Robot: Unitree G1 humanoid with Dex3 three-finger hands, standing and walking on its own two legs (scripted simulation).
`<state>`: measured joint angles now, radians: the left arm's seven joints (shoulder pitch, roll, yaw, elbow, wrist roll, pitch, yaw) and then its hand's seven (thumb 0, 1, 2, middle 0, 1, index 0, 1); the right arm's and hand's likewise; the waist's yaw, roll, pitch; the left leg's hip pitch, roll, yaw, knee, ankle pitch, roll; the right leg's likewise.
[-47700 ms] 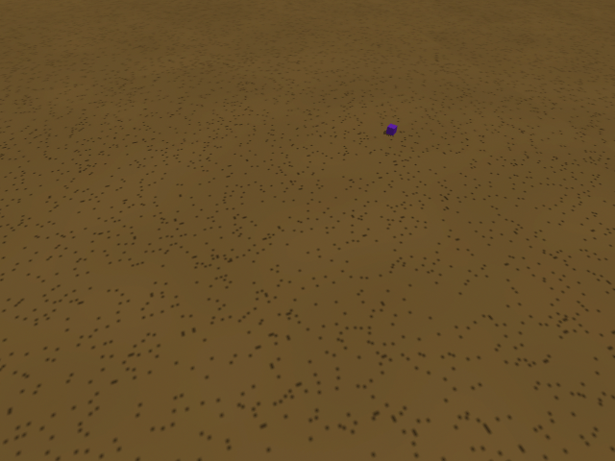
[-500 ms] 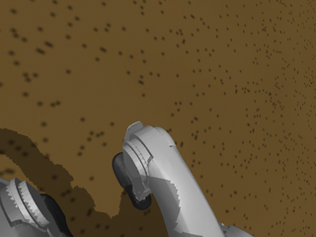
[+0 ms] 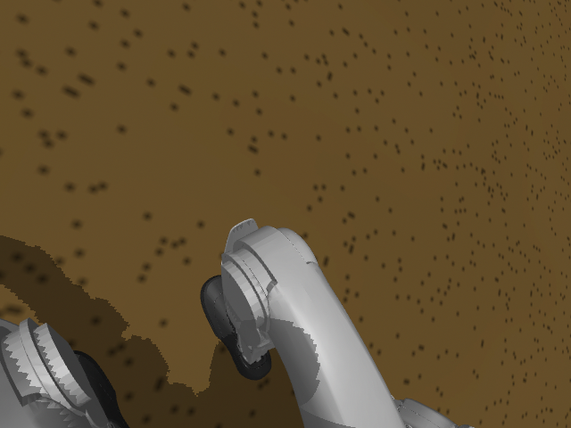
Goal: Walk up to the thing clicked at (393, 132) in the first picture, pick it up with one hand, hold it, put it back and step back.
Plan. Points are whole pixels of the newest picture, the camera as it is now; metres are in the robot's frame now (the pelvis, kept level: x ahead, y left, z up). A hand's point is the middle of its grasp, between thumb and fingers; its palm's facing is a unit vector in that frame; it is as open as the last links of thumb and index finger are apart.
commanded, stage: rest palm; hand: left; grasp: from above
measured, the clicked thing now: out of the picture +0.43 +0.36 -0.30
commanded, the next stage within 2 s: close in 0.20 s
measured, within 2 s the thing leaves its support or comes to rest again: neither
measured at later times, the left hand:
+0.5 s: hand out of the picture +0.43 +0.33 -0.26, palm faces +0.03 -0.48 -0.88, open 13.0 cm
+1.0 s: hand out of the picture +0.43 +0.34 -0.26, palm faces +0.02 -0.48 -0.88, open 12.2 cm
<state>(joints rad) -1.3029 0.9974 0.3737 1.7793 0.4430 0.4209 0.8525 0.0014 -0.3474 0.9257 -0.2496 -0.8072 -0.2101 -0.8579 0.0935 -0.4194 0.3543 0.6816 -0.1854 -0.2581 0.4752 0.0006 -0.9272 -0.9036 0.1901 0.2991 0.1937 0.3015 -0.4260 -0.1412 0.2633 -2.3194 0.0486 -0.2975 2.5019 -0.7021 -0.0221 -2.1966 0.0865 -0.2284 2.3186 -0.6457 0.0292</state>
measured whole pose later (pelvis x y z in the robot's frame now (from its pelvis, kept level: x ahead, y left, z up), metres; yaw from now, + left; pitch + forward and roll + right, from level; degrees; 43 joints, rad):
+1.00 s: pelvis +0.00 +0.00 +0.00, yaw +0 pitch +27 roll -15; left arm -1.28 1.03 0.36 1.77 0.44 0.40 0.85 0.00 -0.20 0.85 -0.35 -0.71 -0.31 -0.76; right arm 0.09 -0.43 0.38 0.67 -0.19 -0.27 0.47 0.00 -0.91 -0.90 0.19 0.30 0.19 0.30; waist -0.43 -0.16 0.28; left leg -2.31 0.05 -0.31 2.51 -0.71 -0.02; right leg -2.18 0.09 -0.24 2.31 -0.65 0.03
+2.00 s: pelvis +0.00 +0.00 +0.00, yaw -1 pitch +26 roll -16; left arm -1.25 1.03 0.37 1.77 0.44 0.38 0.85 0.00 -0.01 0.84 -0.50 -0.63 -0.46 -0.69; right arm 0.07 -0.43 0.38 0.68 -0.20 -0.30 0.46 0.00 -0.90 -0.89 0.19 0.30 0.19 0.30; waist -0.43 -0.16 0.29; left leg -2.30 0.05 -0.31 2.50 -0.71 -0.02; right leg -2.17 0.09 -0.24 2.31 -0.65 0.03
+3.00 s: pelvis +0.00 +0.00 +0.00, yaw +0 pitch +26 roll -15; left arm -1.24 1.01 0.38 1.78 0.40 0.38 0.87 0.00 0.09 0.84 -0.58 -0.60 -0.53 -0.66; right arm 0.06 -0.44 0.38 0.69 -0.20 -0.30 0.47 0.00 -0.90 -0.89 0.19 0.30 0.19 0.30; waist -0.43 -0.16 0.30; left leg -2.29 0.04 -0.32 2.52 -0.72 -0.02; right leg -2.16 0.08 -0.24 2.32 -0.66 0.03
